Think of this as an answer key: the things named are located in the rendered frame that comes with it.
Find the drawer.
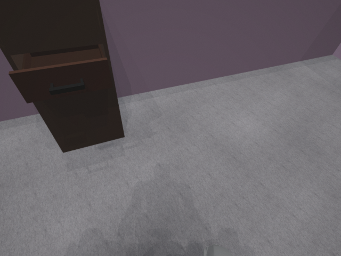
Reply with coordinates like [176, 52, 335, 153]
[9, 44, 113, 103]

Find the cabinet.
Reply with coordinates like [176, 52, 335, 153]
[0, 0, 125, 153]

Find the handle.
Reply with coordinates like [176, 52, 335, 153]
[49, 78, 85, 95]

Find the right robot thigh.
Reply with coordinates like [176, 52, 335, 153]
[202, 245, 233, 256]

